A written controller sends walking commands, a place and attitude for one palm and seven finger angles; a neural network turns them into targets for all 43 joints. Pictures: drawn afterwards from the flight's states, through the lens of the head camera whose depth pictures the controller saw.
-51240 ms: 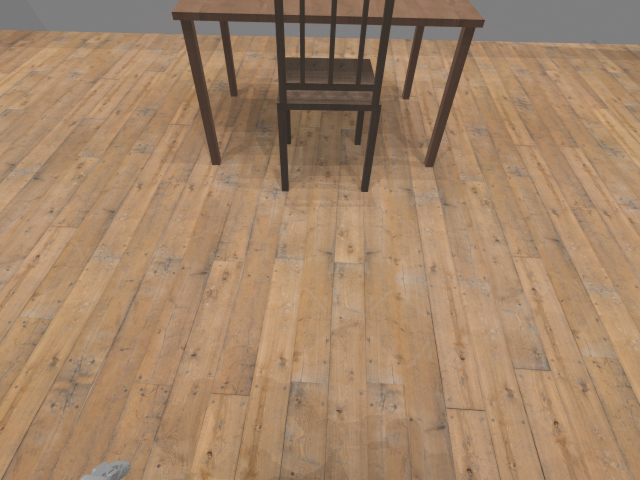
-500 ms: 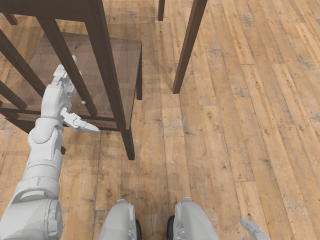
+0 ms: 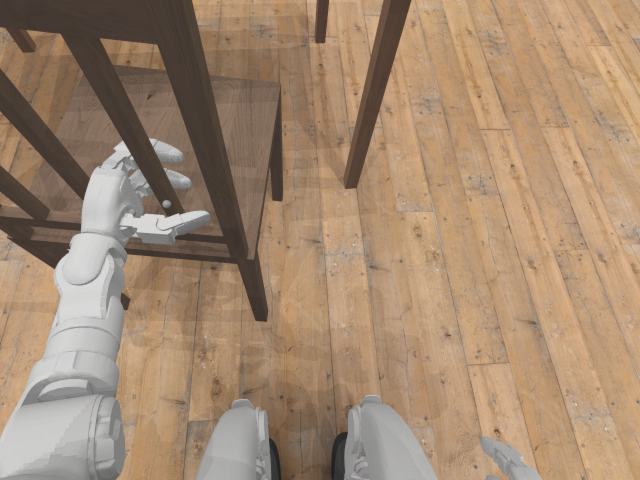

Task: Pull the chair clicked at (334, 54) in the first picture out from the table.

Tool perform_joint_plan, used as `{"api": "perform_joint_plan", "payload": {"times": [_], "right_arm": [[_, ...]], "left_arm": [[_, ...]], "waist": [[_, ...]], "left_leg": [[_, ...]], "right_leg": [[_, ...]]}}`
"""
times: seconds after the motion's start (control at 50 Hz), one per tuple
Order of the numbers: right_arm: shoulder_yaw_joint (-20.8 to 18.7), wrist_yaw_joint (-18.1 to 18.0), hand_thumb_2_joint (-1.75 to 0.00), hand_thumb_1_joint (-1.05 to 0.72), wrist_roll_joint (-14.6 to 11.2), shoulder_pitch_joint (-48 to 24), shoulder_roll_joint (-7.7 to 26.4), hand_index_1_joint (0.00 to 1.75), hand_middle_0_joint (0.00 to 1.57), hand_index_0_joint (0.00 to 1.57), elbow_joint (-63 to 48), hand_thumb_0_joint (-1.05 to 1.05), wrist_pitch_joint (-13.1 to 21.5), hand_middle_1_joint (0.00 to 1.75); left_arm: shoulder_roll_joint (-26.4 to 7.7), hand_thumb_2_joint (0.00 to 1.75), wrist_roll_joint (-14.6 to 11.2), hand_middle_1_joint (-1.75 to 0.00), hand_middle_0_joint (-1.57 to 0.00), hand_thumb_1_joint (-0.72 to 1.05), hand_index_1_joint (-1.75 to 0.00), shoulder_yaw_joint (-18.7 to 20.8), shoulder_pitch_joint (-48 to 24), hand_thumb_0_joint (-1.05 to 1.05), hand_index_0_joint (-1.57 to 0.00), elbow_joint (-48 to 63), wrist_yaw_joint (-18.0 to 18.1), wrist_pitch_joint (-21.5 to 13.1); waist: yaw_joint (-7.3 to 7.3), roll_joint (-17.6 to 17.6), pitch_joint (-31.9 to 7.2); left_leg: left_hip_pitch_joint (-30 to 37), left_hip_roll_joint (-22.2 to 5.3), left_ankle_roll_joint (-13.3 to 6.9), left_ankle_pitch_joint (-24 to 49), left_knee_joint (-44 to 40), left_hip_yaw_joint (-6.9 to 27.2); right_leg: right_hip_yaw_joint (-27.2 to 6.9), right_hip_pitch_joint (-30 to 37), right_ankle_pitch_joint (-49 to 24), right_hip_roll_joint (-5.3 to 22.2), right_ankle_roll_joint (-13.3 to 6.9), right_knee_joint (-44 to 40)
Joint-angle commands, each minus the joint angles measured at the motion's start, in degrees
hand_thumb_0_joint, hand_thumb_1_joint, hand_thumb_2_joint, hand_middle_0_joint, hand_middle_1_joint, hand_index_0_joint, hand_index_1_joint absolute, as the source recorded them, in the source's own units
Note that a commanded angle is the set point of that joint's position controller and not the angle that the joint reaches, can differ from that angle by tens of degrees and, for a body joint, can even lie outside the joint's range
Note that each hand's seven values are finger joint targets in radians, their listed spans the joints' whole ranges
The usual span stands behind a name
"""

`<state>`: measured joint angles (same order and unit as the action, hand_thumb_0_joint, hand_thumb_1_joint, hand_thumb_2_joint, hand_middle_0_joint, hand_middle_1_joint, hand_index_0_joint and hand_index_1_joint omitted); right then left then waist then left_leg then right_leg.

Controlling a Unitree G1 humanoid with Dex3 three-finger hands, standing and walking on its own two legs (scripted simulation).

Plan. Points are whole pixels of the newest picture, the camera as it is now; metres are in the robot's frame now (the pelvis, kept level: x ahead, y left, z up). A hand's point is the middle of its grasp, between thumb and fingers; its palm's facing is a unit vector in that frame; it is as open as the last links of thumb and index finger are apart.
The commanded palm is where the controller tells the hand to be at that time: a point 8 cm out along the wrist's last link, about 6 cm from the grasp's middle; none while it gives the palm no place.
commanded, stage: hook a spindle and tug to test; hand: left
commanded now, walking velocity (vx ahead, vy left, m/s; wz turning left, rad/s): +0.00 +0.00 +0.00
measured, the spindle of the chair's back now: (53, 152) +0.49 +0.30 +0.06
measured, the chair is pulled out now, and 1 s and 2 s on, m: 0.17 0.21 0.32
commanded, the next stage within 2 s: step backward, pulling the chair out in 0.84 s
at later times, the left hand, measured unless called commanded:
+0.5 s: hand (168, 204) +0.44 +0.17 +0.02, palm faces -0.10 -0.99 -0.04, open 5.1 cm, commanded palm +0.40 +0.23 +0.03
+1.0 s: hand (158, 228) +0.41 +0.18 +0.03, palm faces -0.06 -0.99 -0.10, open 5.3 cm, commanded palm +0.39 +0.23 +0.03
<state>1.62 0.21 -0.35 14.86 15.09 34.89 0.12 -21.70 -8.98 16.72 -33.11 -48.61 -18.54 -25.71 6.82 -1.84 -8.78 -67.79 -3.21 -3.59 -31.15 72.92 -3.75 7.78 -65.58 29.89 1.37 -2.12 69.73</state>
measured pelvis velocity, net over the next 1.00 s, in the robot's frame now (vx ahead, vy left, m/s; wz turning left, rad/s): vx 0.03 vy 0.00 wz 0.00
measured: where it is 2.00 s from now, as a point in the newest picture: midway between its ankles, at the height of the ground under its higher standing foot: outside the picture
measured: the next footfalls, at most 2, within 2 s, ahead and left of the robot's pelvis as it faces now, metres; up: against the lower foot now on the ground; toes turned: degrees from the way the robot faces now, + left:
left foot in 1.82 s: +0.02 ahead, +0.16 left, +0.00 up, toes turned -6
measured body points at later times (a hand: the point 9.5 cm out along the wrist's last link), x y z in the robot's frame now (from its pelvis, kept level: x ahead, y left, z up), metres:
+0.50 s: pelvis +0.01 +0.00 +0.01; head +0.16 +0.01 +0.43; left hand +0.44 +0.23 +0.03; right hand +0.10 -0.26 -0.11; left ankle +0.02 +0.08 -0.62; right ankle +0.03 -0.11 -0.62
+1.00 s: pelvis +0.03 +0.00 +0.02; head +0.17 +0.02 +0.45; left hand +0.40 +0.23 +0.03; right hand +0.15 -0.25 -0.10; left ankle +0.02 +0.08 -0.62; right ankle +0.03 -0.11 -0.62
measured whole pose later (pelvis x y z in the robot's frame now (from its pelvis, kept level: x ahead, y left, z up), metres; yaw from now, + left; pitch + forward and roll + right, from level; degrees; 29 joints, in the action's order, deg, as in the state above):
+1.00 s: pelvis +0.03 +0.00 +0.02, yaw +0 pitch +23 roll -2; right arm 0.3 -0.4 -1.4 12.7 13.9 31.6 -0.6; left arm -17.4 -8.4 12.5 -15.1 -27.0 -12.1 -20.6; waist 4.0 -0.9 -6.2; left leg -58.8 -2.1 -4.4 -32.1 67.9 -4.9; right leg 5.6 -57.7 29.9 1.2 -1.2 65.6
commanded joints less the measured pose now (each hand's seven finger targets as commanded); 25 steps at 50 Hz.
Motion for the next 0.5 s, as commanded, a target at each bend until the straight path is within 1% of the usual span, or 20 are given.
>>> {"api": "perform_joint_plan", "payload": {"times": [0.0,0.02,0.06,0.08,0.1,0.12,0.14,0.16,0.18,0.2,0.24,0.28,0.32,0.34,0.36,0.38,0.4,0.42,0.44,0.48], "right_arm": [[-3.4,-0.2,-0.90,-0.90,-0.2,6.5,9.3,0.30,0.20,0.20,-5.1,0.00,1.5,0.30],[-3.5,-0.1,-0.90,-0.90,-0.3,6.6,9.4,0.30,0.20,0.20,-5.2,0.00,1.4,0.30],[-3.4,-0.1,-0.90,-0.90,-0.2,6.6,9.6,0.30,0.20,0.20,-5.3,0.00,1.3,0.30],[-3.5,-0.1,-0.90,-0.90,-0.3,6.5,9.6,0.30,0.20,0.20,-5.0,0.00,1.3,0.30],[-3.3,-0.1,-0.90,-0.90,-0.2,6.5,9.5,0.30,0.20,0.20,-5.2,0.00,1.3,0.30],[-3.3,-0.1,-0.90,-0.90,-0.3,6.5,9.4,0.30,0.20,0.20,-5.2,0.00,1.2,0.30],[-3.3,-0.2,-0.90,-0.90,-0.2,6.7,9.7,0.30,0.20,0.20,-5.2,0.00,1.2,0.30],[-3.3,-0.1,-0.90,-0.90,-0.2,6.5,9.4,0.30,0.20,0.20,-5.3,0.00,1.2,0.30],[-3.4,-0.2,-0.90,-0.90,-0.2,6.7,9.6,0.30,0.20,0.20,-5.2,0.00,1.2,0.30],[-3.4,-0.1,-0.90,-0.90,-0.3,6.6,9.3,0.30,0.20,0.20,-5.5,0.00,1.1,0.30],[-3.5,0.1,-0.90,-0.90,-0.3,6.5,9.4,0.30,0.20,0.20,-5.8,0.00,1.2,0.30],[-3.5,0.0,-0.90,-0.90,-0.4,6.5,9.5,0.30,0.20,0.20,-5.9,0.00,1.0,0.30],[-3.6,0.2,-0.90,-0.90,-0.5,6.4,9.4,0.30,0.20,0.20,-6.2,0.00,1.0,0.30],[-3.6,0.2,-0.90,-0.90,-0.5,6.3,9.5,0.30,0.20,0.20,-6.4,0.00,1.0,0.30],[-3.6,0.2,-0.90,-0.90,-0.4,6.3,9.3,0.30,0.20,0.20,-6.5,0.00,1.0,0.30],[-3.7,0.3,-0.90,-0.90,-0.4,6.2,9.3,0.30,0.20,0.20,-6.6,0.00,1.0,0.30],[-3.7,0.4,-0.90,-0.90,-0.5,6.3,9.3,0.30,0.20,0.20,-6.9,0.00,1.0,0.30],[-3.6,0.4,-0.90,-0.90,-0.5,5.9,9.1,0.30,0.20,0.20,-7.2,0.00,1.0,0.30],[-3.8,0.6,-0.90,-0.90,-0.5,6.1,9.2,0.30,0.20,0.20,-7.4,0.00,1.1,0.30],[-3.8,0.7,-0.90,-0.90,-0.6,5.9,9.1,0.30,0.20,0.20,-7.9,0.00,1.0,0.30]], "left_arm": [[-11.2,0.76,-1.3,-1.45,-0.50,0.56,-1.45,2.0,-14.3,0.00,-0.50,13.0,-0.2,-3.5],[-11.3,0.78,-1.5,-1.45,-0.50,0.62,-1.45,2.4,-13.1,0.00,-0.50,12.9,-0.2,-3.4],[-11.8,0.83,-1.4,-1.45,-0.50,0.73,-1.45,2.8,-13.3,0.00,-0.50,12.6,0.1,-3.2],[-13.0,0.85,-1.5,-1.45,-0.50,0.79,-1.45,3.7,-14.1,0.00,-0.50,13.4,0.2,-3.3],[-13.0,0.88,-1.3,-1.45,-0.50,0.84,-1.45,3.6,-13.3,0.00,-0.50,13.2,0.1,-3.2],[-13.1,0.90,-1.3,-1.45,-0.50,0.90,-1.45,3.9,-12.5,0.00,-0.50,12.1,0.1,-3.1],[-14.6,0.90,-1.1,-1.45,-0.50,0.90,-1.45,5.0,-12.7,0.00,-0.50,12.3,0.2,-3.4],[-13.0,0.90,-1.2,-1.45,-0.50,0.90,-1.45,3.9,-12.9,0.00,-0.50,12.8,0.0,-3.5],[-14.4,0.90,-1.3,-1.45,-0.50,0.90,-1.45,5.2,-12.0,0.00,-0.50,13.2,0.0,-3.6],[-13.0,0.90,-1.2,-1.45,-0.50,0.90,-1.45,4.2,-10.4,0.00,-0.50,12.8,-0.3,-3.4],[-12.2,0.90,-1.8,-1.45,-0.50,0.90,-1.45,3.8,-9.0,0.00,-0.50,13.2,-0.5,-3.1],[-12.8,0.90,-1.9,-1.45,-0.50,0.90,-1.45,4.2,-7.9,0.00,-0.50,14.3,-0.6,-2.8],[-12.4,0.90,-2.1,-1.45,-0.50,0.90,-1.45,4.3,-6.0,0.00,-0.50,15.0,-0.6,-2.5],[-12.7,0.90,-2.0,-1.45,-0.50,0.90,-1.45,4.3,-5.3,0.00,-0.50,15.3,-0.5,-2.5],[-12.2,0.90,-2.1,-1.45,-0.50,0.90,-1.45,4.3,-4.9,0.00,-0.50,16.2,-0.4,-2.5],[-12.8,0.90,-2.2,-1.45,-0.50,0.90,-1.45,4.7,-4.2,0.00,-0.50,17.4,-0.3,-2.5],[-13.2,0.90,-2.2,-1.45,-0.50,0.90,-1.45,5.4,-1.7,0.00,-0.50,17.0,-0.3,-2.3],[-12.5,0.90,-2.4,-1.45,-0.50,0.90,-1.45,4.7,-1.1,0.00,-0.50,18.3,-0.4,-2.4],[-12.0,0.90,-2.7,-1.45,-0.50,0.90,-1.45,4.9,0.9,0.00,-0.50,18.5,-0.3,-2.3],[-12.0,0.90,-2.9,-1.45,-0.50,0.90,-1.45,5.1,3.9,0.00,-0.50,20.2,-0.3,-2.3]], "waist": [[-0.57,-5.3,-28.9],[-0.68,-4.1,-28.9],[-0.47,-3.6,-28.6],[-0.44,-3.8,-28.6],[-0.67,-3.7,-28.2],[-0.55,-2.4,-27.0],[-0.82,-2.9,-27.3],[-0.46,-3.8,-27.7],[-0.99,-3.1,-28.2],[-1.10,-3.9,-28.0],[-1.09,-3.6,-27.9],[-1.48,-4.7,-28.4],[-1.65,-3.1,-28.1],[-1.84,-3.6,-28.0],[-1.77,-3.0,-28.7],[-2.17,-3.7,-29.2],[-2.67,-3.2,-28.9],[-2.67,-3.5,-28.5],[-2.84,-2.4,-29.3],[-3.50,-2.8,-28.9]], "left_leg": [[23.3,1.8,2.2,24.5,-8.3,7.4],[23.0,1.7,2.2,24.3,-8.4,7.4],[21.9,1.7,2.1,24.2,-8.3,7.4],[21.3,1.7,2.0,23.8,-8.0,7.0],[20.5,1.9,2.0,23.1,-8.1,6.9],[19.2,1.9,1.9,22.2,-8.2,6.6],[19.4,1.8,1.9,22.9,-8.1,6.8],[19.8,1.9,1.9,23.1,-8.1,6.6],[20.0,1.8,1.9,23.9,-7.9,6.5],[20.3,1.9,2.0,24.1,-8.3,6.5],[20.6,1.9,1.9,24.6,-8.2,6.5],[21.7,1.7,2.1,26.2,-8.5,6.6],[21.4,1.8,2.1,25.5,-8.7,6.4],[21.3,1.7,2.0,25.9,-8.8,6.6],[21.5,1.8,1.9,26.8,-8.7,6.4],[21.2,1.9,2.0,26.7,-8.7,6.2],[21.2,1.9,2.0,27.0,-9.0,6.2],[21.6,1.9,2.0,27.8,-9.3,6.2],[21.8,1.9,1.9,29.0,-9.2,6.3],[22.2,1.8,2.1,30.3,-9.8,6.1]], "right_leg": [[-6.1,13.5,-18.3,-2.4,0.5,-8.1],[-6.2,14.0,-18.4,-2.5,0.6,-8.3],[-6.2,14.3,-18.8,-2.5,0.7,-8.1],[-6.5,14.8,-19.1,-2.5,0.8,-8.2],[-6.7,15.6,-18.9,-2.5,0.7,-8.3],[-6.8,16.2,-18.7,-2.6,0.8,-8.6],[-6.6,15.9,-19.0,-2.6,0.6,-8.1],[-6.8,15.7,-19.3,-2.6,0.8,-8.2],[-6.9,16.4,-20.1,-2.5,0.7,-8.1],[-6.8,16.2,-20.1,-2.5,0.7,-8.2],[-6.8,16.0,-20.5,-2.6,0.7,-8.2],[-6.6,16.0,-21.4,-2.4,0.7,-8.0],[-6.6,16.9,-21.3,-2.5,0.9,-8.4],[-6.5,16.7,-21.3,-2.6,0.7,-8.1],[-6.6,17.3,-22.5,-2.5,0.9,-8.1],[-6.9,18.4,-23.1,-2.4,0.9,-8.3],[-6.8,19.1,-23.4,-2.5,0.8,-8.3],[-6.7,19.3,-24.0,-2.5,0.8,-8.4],[-6.6,19.8,-25.0,-2.6,0.8,-8.2],[-6.6,20.6,-25.9,-2.5,0.9,-8.3]]}}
